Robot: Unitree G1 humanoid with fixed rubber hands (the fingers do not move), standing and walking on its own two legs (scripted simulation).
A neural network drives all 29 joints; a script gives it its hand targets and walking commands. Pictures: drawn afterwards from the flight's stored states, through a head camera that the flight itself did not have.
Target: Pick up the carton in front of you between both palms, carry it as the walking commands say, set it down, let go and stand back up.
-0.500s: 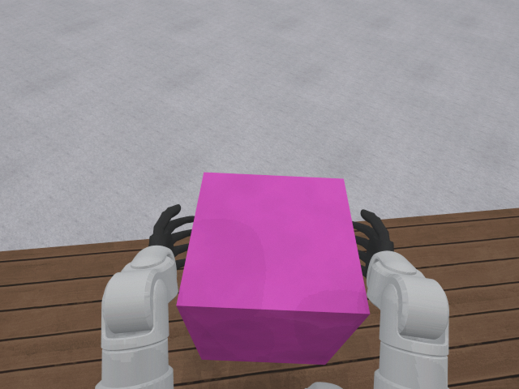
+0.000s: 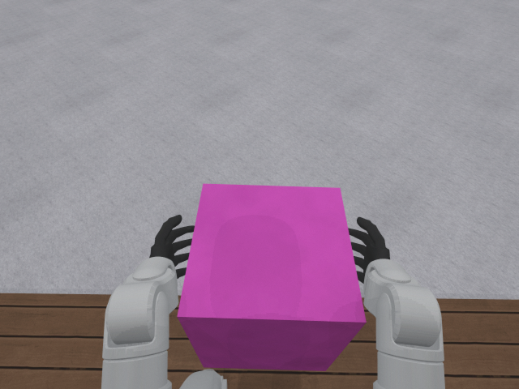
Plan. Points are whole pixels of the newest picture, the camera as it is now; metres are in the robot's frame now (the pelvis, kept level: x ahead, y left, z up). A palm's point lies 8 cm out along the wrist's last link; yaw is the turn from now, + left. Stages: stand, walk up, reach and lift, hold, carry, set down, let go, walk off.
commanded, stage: carry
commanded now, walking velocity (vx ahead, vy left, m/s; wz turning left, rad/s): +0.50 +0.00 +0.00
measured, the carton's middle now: (267, 282) +0.28 +0.01 -0.01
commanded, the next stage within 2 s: none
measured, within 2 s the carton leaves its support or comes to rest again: neither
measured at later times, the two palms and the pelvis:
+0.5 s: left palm (201, 86) +0.70 +0.18 +0.08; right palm (335, 92) +0.68 -0.12 +0.09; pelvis +0.29 +0.05 -0.01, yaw -2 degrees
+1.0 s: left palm (204, 54) +0.84 +0.19 +0.09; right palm (323, 55) +0.84 -0.11 +0.09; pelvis +0.48 +0.04 -0.01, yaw -1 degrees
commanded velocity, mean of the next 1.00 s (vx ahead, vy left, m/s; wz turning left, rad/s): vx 0.12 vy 0.00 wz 0.00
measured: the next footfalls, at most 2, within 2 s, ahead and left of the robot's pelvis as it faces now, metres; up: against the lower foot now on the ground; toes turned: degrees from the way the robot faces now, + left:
left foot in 0.26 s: +0.38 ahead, +0.10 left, +0.00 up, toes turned +5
right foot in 0.68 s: +0.49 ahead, -0.05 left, +0.00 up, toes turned -3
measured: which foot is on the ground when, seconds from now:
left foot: up 0.00-0.24, down 0.26-0.72, up 0.74-0.88, down 0.90-1.00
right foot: down 0.00-0.28, up 0.30-0.66, down 0.68-1.00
